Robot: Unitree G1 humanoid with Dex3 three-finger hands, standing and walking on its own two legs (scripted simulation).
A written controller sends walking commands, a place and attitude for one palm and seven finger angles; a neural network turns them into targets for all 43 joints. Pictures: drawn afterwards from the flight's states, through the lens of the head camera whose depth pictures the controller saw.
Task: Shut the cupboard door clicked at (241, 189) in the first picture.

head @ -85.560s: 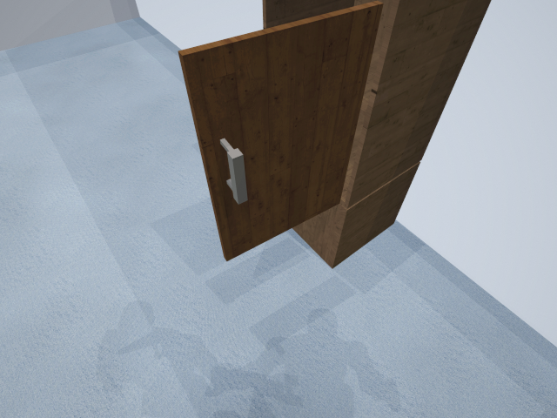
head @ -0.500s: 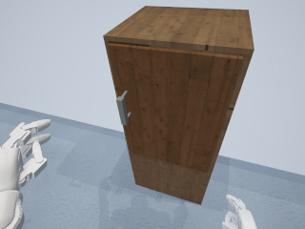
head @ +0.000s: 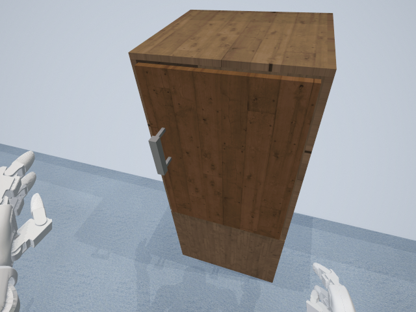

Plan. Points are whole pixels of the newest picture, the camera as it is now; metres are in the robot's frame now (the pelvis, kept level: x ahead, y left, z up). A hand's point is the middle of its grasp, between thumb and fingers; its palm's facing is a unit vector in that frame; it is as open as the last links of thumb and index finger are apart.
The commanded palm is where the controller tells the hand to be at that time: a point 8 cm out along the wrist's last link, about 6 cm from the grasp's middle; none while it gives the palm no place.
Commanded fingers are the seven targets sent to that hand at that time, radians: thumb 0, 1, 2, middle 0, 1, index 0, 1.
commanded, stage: step back with the hand held close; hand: left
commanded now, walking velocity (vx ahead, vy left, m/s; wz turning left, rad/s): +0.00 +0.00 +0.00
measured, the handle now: (162, 151) +0.53 +0.20 +0.01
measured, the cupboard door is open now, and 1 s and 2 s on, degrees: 0 0 0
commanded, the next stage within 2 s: stop stepping back and stand still in 1.18 s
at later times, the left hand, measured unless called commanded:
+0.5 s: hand (20, 239) +0.16 +0.29 +0.16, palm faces +0.41 -0.78 -0.47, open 7.4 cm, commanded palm +0.10 +0.33 +0.17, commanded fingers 0.00 0.90 0.90 -0.20 -0.30 -0.20 -0.30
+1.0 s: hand out of the picture +0.01 +0.33 +0.17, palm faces +0.60 -0.70 -0.39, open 7.4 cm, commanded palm -0.05 +0.36 +0.17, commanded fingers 0.00 0.90 0.90 -0.20 -0.30 -0.20 -0.30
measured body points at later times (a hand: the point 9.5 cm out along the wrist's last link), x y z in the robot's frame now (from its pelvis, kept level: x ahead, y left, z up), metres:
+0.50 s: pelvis -0.04 +0.03 -0.01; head -0.05 +0.02 +0.44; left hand +0.14 +0.33 +0.19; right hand +0.15 -0.22 -0.08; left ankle +0.00 +0.11 -0.74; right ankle -0.03 -0.10 -0.74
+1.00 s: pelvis -0.14 +0.04 -0.02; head -0.16 +0.06 +0.43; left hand -0.03 +0.37 +0.19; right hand +0.04 -0.19 -0.10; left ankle -0.05 +0.14 -0.74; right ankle -0.04 -0.09 -0.74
